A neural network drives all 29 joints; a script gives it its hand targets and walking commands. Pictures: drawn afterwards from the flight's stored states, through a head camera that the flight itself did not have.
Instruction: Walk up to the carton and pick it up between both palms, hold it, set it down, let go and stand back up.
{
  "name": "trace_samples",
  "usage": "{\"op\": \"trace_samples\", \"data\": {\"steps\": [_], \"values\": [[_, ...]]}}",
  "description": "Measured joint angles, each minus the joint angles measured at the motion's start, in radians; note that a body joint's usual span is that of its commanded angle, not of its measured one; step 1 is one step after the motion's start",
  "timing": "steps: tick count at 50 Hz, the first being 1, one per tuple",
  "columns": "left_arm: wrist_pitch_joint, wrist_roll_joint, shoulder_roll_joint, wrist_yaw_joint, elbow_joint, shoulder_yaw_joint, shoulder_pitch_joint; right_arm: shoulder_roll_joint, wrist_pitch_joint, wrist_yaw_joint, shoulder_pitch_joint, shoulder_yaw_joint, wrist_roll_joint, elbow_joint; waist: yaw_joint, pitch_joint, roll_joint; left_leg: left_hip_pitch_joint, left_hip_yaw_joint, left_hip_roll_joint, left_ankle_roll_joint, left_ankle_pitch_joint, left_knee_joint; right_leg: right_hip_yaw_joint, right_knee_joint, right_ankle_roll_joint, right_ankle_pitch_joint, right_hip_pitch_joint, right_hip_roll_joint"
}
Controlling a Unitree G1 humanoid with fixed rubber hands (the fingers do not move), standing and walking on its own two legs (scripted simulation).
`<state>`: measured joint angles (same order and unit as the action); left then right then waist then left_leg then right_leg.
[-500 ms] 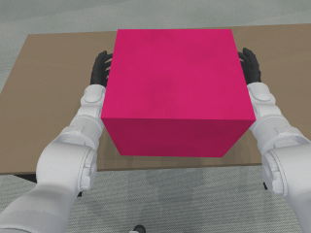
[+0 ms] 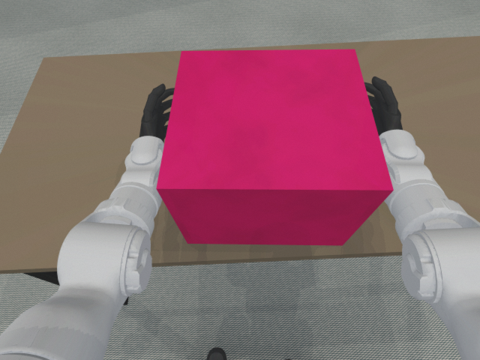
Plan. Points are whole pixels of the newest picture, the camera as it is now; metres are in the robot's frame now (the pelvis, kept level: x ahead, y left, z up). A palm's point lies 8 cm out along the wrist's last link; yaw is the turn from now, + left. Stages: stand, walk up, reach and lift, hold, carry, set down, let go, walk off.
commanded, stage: reach and lift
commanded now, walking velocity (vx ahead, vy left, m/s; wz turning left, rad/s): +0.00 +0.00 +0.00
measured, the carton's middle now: (265, 152) +0.46 +0.02 +0.04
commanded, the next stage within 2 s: none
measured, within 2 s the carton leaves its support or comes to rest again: leaves its support in 1.72 s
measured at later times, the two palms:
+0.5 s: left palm (156, 133) +0.47 +0.20 +0.07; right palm (388, 134) +0.47 -0.17 +0.08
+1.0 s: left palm (154, 133) +0.46 +0.20 +0.08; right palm (390, 135) +0.47 -0.17 +0.09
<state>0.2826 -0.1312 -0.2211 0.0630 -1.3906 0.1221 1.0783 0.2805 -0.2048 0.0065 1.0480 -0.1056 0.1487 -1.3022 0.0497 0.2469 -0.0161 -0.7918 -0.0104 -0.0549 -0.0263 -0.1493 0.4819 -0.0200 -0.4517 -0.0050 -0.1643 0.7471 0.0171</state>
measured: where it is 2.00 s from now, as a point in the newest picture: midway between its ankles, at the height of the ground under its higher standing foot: outside the picture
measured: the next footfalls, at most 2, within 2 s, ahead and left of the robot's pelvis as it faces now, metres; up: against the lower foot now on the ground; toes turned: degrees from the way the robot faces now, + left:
none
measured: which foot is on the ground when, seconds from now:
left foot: down 0.00-1.00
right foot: down 0.00-1.00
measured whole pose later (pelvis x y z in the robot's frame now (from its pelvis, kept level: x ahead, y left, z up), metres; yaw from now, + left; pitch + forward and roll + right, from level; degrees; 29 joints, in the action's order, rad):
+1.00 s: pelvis +0.03 +0.00 +0.02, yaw +0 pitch +20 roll -1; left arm 0.35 0.14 -0.16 0.02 -1.25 0.35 0.89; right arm 0.15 -0.40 0.01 0.86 -0.42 -0.28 -1.19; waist 0.03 0.19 -0.01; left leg -0.55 -0.04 -0.05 -0.02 -0.13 0.33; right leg -0.04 -0.29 0.00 -0.14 0.51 0.00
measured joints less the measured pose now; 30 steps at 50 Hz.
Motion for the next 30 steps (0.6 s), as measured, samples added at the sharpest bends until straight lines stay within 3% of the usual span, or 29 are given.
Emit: {"op": "trace_samples", "data": {"steps": [5,12,17,30], "values": [[0.037,0.112,0.003,-0.023,-0.003,0.110,-0.016,-0.043,-0.039,-0.016,-0.024,-0.184,-0.195,0.023,-0.014,-0.042,0.007,0.072,0.000,0.002,0.000,0.020,-0.054,-0.004,0.060,0.000,0.022,-0.076,-0.002],[0.079,0.198,0.017,-0.042,0.006,0.199,-0.062,-0.087,-0.087,-0.043,-0.074,-0.319,-0.338,0.062,-0.022,-0.079,0.013,0.171,-0.012,0.011,0.006,0.033,-0.120,0.000,0.111,0.005,0.030,-0.167,-0.012],[0.053,0.229,0.025,-0.054,0.035,0.229,-0.090,-0.105,-0.075,-0.041,-0.103,-0.344,-0.379,0.085,-0.031,-0.104,0.009,0.230,-0.018,0.017,0.009,0.030,-0.147,0.002,0.131,0.009,0.022,-0.222,-0.019],[0.026,0.245,0.051,-0.056,0.125,0.228,-0.174,-0.122,-0.089,-0.041,-0.174,-0.317,-0.366,0.125,-0.027,-0.100,0.007,0.281,-0.029,0.012,0.010,-0.007,-0.134,0.003,0.143,0.011,0.002,-0.280,-0.018]]}}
